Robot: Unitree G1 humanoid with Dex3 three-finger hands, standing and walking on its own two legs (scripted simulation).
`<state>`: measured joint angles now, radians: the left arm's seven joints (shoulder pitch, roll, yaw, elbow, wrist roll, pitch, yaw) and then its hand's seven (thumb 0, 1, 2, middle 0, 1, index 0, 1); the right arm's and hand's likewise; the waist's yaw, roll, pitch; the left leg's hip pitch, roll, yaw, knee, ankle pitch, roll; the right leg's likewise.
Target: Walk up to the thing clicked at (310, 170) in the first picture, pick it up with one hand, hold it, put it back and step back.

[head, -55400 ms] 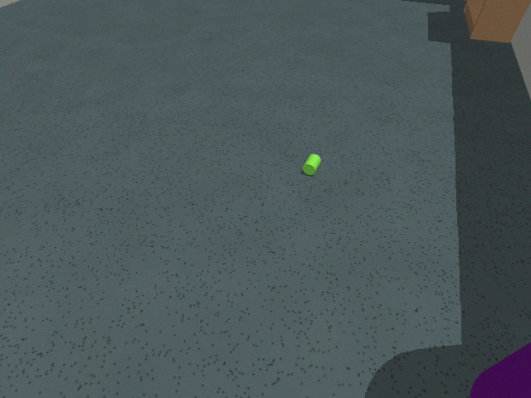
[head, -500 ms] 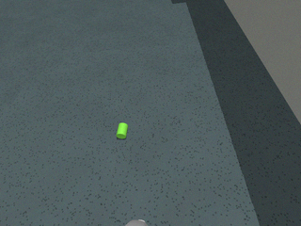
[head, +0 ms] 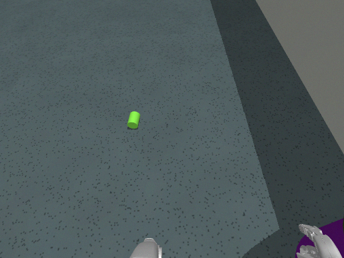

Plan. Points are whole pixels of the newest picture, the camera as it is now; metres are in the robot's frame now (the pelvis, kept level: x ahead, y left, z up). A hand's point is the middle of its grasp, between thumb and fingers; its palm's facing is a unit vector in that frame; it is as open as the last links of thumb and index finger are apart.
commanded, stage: step back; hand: left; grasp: from above
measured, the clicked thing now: (133, 120) +1.03 +0.36 -0.71
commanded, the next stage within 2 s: stand in 1.18 s
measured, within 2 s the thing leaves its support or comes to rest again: neither
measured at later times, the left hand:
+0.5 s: hand out of the picture -0.04 +0.29 -0.12, palm faces +0.10 -0.91 -0.39, open 7.4 cm
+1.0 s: hand out of the picture +0.00 +0.30 -0.14, palm faces +0.10 -0.92 -0.39, open 7.4 cm
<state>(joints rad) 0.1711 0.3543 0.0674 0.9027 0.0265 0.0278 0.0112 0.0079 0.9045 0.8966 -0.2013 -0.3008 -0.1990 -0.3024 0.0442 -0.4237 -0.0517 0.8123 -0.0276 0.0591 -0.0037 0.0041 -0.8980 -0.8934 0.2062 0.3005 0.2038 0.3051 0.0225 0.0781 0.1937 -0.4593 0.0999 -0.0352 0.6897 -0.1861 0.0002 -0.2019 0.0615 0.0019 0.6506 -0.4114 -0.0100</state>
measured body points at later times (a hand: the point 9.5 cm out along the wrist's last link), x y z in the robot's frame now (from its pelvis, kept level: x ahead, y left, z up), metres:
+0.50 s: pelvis -0.08 +0.00 +0.02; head -0.08 +0.00 +0.47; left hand -0.05 +0.33 -0.10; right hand +0.00 -0.30 -0.11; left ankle -0.10 +0.14 -0.71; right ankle -0.03 -0.11 -0.70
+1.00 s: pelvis -0.03 +0.02 +0.01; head +0.00 +0.03 +0.46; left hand +0.00 +0.35 -0.11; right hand +0.09 -0.27 -0.12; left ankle +0.00 +0.16 -0.71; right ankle -0.03 -0.11 -0.71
